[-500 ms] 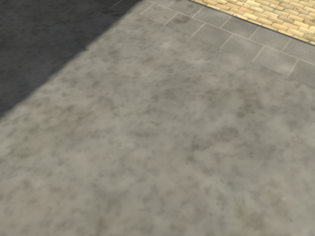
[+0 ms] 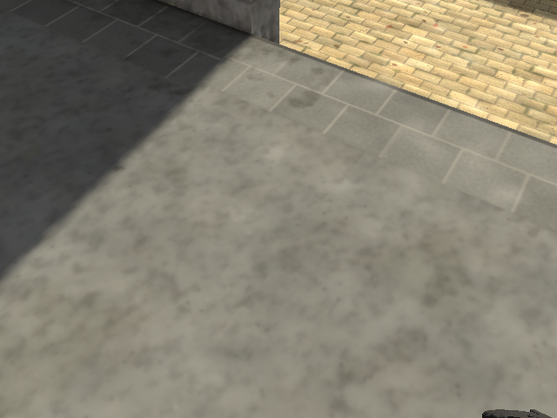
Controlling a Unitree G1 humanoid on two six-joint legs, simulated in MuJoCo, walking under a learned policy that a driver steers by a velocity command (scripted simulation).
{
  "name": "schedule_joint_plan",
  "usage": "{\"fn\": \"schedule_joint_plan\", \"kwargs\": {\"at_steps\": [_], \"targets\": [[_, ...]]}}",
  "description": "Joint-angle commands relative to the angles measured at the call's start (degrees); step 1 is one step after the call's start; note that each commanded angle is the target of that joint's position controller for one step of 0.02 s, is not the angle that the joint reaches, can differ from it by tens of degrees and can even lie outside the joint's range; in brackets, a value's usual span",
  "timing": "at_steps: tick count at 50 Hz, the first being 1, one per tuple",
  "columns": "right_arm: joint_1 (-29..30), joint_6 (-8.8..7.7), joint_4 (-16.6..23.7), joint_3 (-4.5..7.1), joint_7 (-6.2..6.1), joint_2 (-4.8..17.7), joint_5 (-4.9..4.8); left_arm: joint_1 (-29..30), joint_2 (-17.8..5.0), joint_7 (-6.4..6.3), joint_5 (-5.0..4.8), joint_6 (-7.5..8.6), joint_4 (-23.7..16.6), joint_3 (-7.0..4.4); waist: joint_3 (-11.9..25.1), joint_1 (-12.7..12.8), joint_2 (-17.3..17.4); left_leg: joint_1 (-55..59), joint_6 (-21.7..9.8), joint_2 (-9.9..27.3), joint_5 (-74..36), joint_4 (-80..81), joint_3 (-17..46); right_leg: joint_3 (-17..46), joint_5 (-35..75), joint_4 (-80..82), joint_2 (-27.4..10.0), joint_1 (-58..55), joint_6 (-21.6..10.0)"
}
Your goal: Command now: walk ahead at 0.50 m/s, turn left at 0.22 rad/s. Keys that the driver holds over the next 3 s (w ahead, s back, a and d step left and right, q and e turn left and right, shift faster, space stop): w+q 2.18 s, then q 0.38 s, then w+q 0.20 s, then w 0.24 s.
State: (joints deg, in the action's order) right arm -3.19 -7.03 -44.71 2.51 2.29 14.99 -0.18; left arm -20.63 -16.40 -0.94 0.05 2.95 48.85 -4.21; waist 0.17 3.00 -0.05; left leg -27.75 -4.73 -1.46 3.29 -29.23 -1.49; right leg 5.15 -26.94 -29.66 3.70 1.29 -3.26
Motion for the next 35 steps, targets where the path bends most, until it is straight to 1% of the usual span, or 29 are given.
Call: {"fn": "schedule_joint_plan", "kwargs": {"at_steps": [1, 2, 3, 4, 5, 6, 8, 9, 11, 14, 15, 17, 18, 20, 21, 22, 23, 24, 25, 26, 27, 28, 29, 30, 31, 32, 33, 35], "targets": [[-20.5, 0.19, -1.6, 4.42, 0.4, 14.6, -0.56, -5.8, -1.9, 0.44, 0.67, 2.28, -4.8, 0.7, 19.7, -6.4, 17.7, 48.8, -17.3, 20.7, 6.6, 8.8, 43.1, -1.0, -3.1, -41.1, 1.6, 34.4, 2.1], [-18.9, 0.54, -1.0, 3.33, 0.25, 10.5, -1.73, -1.0, -6.1, 0.94, -0.46, 3.41, -5.8, 0.13, 14.0, -7.9, 11.8, 46.8, -14.6, 19.7, 16.8, 11.5, 43.4, 3.1, -3.1, -45.3, -1.9, 42.0, 1.3], [-14.9, 0.98, 0.3, 2.91, -0.08, 8.9, -1.25, 4.8, -7.3, 1.25, -1.29, 4.23, -7.3, -0.1, 6.5, -7.8, 6.5, 38.8, -12.4, 17.7, 14.8, 12.7, 36.2, 2.1, 2.3, -43.9, -4.2, 43.9, 0.9], [-12.3, 1.35, 1.3, 2.66, -0.23, 8.4, -0.51, 7.7, -6.9, 1.13, -0.62, 4.72, -7.9, -0.07, 2.9, -6.7, 1.6, 31.5, -11.4, 15.6, 9.0, 13.8, 31.2, 0.9, 6.0, -40.3, -6.0, 42.4, 1.0], [-11.1, 1.49, 2.0, 2.27, -0.31, 7.4, -0.19, 8.3, -6.7, 0.93, 0.46, 4.77, -8.3, -0.44, 1.3, -5.1, 0.0, 26.7, -10.9, 13.8, 2.8, 14.8, 28.0, 0.6, 8.3, -36.3, -7.3, 39.9, 1.5], [-10.7, 1.57, 2.3, 2.07, -0.45, 7.2, 0.12, 7.6, -6.2, 0.84, 0.91, 4.52, -8.7, -0.57, 1.9, -3.6, 1.5, 24.1, -10.9, 12.5, -1.6, 15.7, 26.2, 0.4, 9.5, -33.5, -8.0, 37.0, 2.1], [-11.1, 1.67, 2.5, 2.26, -0.85, 7.6, -0.38, 7.0, -4.9, 0.53, 1.0, 3.7, -9.2, -0.51, 2.2, -2.6, 3.7, 21.0, -11.4, 11.1, -6.3, 16.7, 23.2, -0.5, 9.9, -28.8, -8.2, 35.2, 3.6], [-11.8, 1.67, 2.6, 2.52, -1.22, 8.4, -0.52, 8.0, -4.5, 0.28, 1.01, 3.34, -9.7, -0.42, 1.9, -2.7, 3.8, 19.6, -11.4, 10.6, -7.9, 17.1, 21.8, -1.1, 11.4, -26.3, -8.0, 35.3, 4.5], [-13.5, 1.9, 2.3, 3.08, -2.04, 9.9, -0.83, 12.1, -3.6, -0.05, 0.99, 3.02, -11.2, -0.15, 0.8, -3.7, 3.6, 17.6, -10.7, 9.4, -9.1, 17.6, 19.9, -1.6, 17.7, -19.2, -7.3, 35.8, 5.8], [-16.3, 2.72, 1.7, 3.17, -2.84, 9.8, -1.25, 18.3, -2.2, 0.37, 0.68, 3.39, -12.9, 0.35, 0.3, -5.8, 4.6, 15.2, -7.9, 6.6, -7.5, 16.5, 17.4, -1.8, 28.1, -8.1, -5.1, 31.8, 6.2], [-17.4, 2.99, 1.5, 3.14, -3.03, 9.6, -1.37, 20.1, -2.0, 0.63, 0.46, 3.59, -13.4, 0.46, 0.3, -6.5, 4.9, 14.9, -7.4, 6.2, -6.5, 16.0, 17.6, -1.9, 30.3, -5.3, -4.2, 30.3, 6.2], [-19.5, 3.5, 1.1, 3.13, -3.24, 9.5, -1.52, 23.3, -2.3, 1.16, -0.05, 3.96, -14.4, 0.46, 0.1, -7.5, 5.2, 16.0, -6.9, 6.8, -4.6, 14.5, 19.7, -1.7, 31.6, -1.9, -3.0, 28.5, 6.0], [-20.3, 3.77, 0.9, 3.12, -3.32, 9.4, -1.6, 24.5, -2.6, 1.43, -0.22, 4.18, -14.9, 0.38, -0.1, -7.8, 5.3, 17.6, -6.8, 7.4, -3.8, 13.3, 21.2, -1.3, 30.7, -0.4, -2.6, 28.5, 5.8], [-20.8, 4.28, 1.1, 3.21, -3.61, 9.4, -1.6, 25.4, -3.8, 1.88, -0.44, 4.76, -15.5, 0.0, -0.3, -7.4, 5.6, 21.1, -6.5, 8.5, -2.4, 10.6, 24.7, -0.3, 27.7, 2.8, -2.2, 27.6, 5.1], [-20.3, 4.49, 1.3, 3.39, -3.75, 9.7, -1.53, 24.7, -4.5, 1.98, -0.55, 5.05, -15.5, -0.28, -0.3, -6.7, 6.4, 22.2, -6.2, 9.1, -3.0, 9.1, 26.3, -0.1, 25.4, 3.7, -2.1, 26.1, 4.5], [-19.4, 4.69, 1.7, 3.53, -3.82, 9.7, -1.48, 22.6, -5.2, 1.91, -0.64, 5.31, -15.1, -0.65, 0.1, -5.4, 7.4, 22.5, -5.7, 9.2, -4.9, 7.3, 27.2, -0.4, 23.7, 4.8, -2.1, 23.1, 3.6], [-18.0, 4.77, 2.3, 3.35, -3.74, 9.1, -1.43, 17.8, -6.4, 1.59, -0.46, 5.54, -13.9, -1.34, 2.4, -2.6, 7.5, 21.5, -4.4, 7.4, -8.6, 3.4, 26.4, -1.2, 24.6, 7.4, -2.4, 15.9, 2.0], [-16.4, 4.54, 3.5, 2.61, -3.41, 7.0, -0.94, 10.3, -8.6, 1.13, 0.38, 5.71, -12.7, -2.19, 8.6, 1.1, 6.0, 16.9, -2.7, 4.8, -9.0, -6.7, 23.6, 2.3, 25.2, 5.4, -7.6, 2.6, -1.1], [-17.6, 4.25, 5.1, 1.7, -3.51, 3.9, -0.31, 1.2, -12.2, 0.53, 0.98, 5.34, -11.9, -3.09, 16.9, 3.5, -2.2, 5.0, 0.2, -1.0, 4.4, -23.6, 16.7, 15.0, 22.4, 4.7, -18.1, -15.0, -5.5], [-25.8, 3.71, 6.2, 0.87, -3.33, 2.8, -1.63, -1.0, -13.8, 1.15, 0.64, 4.43, -10.0, -3.45, 20.8, -0.6, -21.0, -11.6, 2.2, -4.3, 32.5, -37.0, 12.4, 38.2, 13.1, 9.0, -28.7, -24.8, -12.9], [-24.4, 3.91, 4.4, 1.96, -3.35, 8.4, -2.23, 1.5, -7.9, 1.11, -0.27, 4.06, -11.2, -2.22, 14.1, 0.3, -12.7, -16.9, 3.0, 0.8, 29.2, -43.2, 13.2, 36.9, 3.6, 10.6, -27.6, -19.5, -11.4], [-18.3, 4.26, 5.1, 2.59, -3.17, 10.3, -1.71, 3.8, -5.2, 0.91, -0.33, 3.66, -11.5, -1.45, 6.6, 1.5, -6.6, -17.4, 3.6, 2.5, 23.6, -43.8, 11.3, 26.8, 5.7, 11.7, -24.5, -11.5, -8.8], [-15.5, 4.4, 5.7, 2.65, -3.16, 9.4, -1.16, 6.4, -4.9, 1.03, 0.19, 3.36, -11.4, -1.11, 2.8, 0.2, -2.7, -15.6, 3.9, 4.2, 19.7, -42.5, 9.7, 20.7, 11.2, 13.6, -21.9, -4.4, -7.6], [-14.1, 4.47, 6.4, 2.83, -2.93, 8.6, -0.81, 7.8, -4.1, 1.14, 0.44, 3.28, -10.9, -0.8, 0.3, -0.9, -3.1, -14.6, 4.1, 5.7, 17.4, -40.5, 9.5, 16.6, 15.9, 15.1, -20.3, 0.2, -7.5], [-14.3, 4.77, 6.6, 2.84, -2.56, 7.5, -1.16, 8.6, -3.6, 1.18, 0.76, 3.4, -10.5, -0.55, -0.5, -2.0, -4.4, -12.4, 4.0, 6.9, 16.1, -39.4, 9.0, 12.4, 18.7, 16.8, -18.5, 3.6, -7.0], [-14.6, 5.09, 7.0, 2.64, -2.34, 6.2, -1.5, 8.9, -3.7, 1.33, 0.62, 3.67, -10.1, -0.65, -0.6, -2.5, -5.8, -11.5, 4.2, 7.5, 15.3, -38.5, 8.1, 9.6, 20.4, 18.2, -18.0, 5.4, -7.2], [-14.0, 5.33, 7.5, 2.43, -2.22, 5.3, -1.47, 8.8, -4.1, 1.43, 0.37, 3.96, -9.6, -0.86, -0.7, -2.7, -5.8, -11.9, 4.5, 7.9, 14.2, -37.6, 7.6, 7.4, 22.5, 19.3, -17.9, 6.1, -7.8], [-11.8, 5.55, 8.8, 2.27, -2.12, 4.8, -1.08, 8.6, -5.6, 1.39, 0.26, 4.26, -8.5, -1.39, -1.2, -2.8, -4.7, -13.8, 5.2, 8.6, 10.8, -34.2, 7.6, 3.7, 26.7, 20.7, -18.4, 6.1, -8.7]]}}
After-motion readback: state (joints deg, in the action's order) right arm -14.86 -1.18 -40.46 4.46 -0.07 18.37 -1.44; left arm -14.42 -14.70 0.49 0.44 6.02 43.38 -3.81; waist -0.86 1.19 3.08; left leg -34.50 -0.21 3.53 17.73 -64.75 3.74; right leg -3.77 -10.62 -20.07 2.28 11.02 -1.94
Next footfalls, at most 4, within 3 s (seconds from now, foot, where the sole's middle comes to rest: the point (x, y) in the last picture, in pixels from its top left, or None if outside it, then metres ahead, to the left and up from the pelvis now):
0.48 right None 0.46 -0.06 -0.76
1.00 left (178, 365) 0.59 0.30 -0.76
1.48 right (188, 250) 0.93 0.34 -0.76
2.02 left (45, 272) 0.83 0.72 -0.76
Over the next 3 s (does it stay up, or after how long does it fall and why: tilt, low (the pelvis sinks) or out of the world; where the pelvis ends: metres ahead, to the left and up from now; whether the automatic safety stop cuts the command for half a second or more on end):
stays up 0.90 0.87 0.02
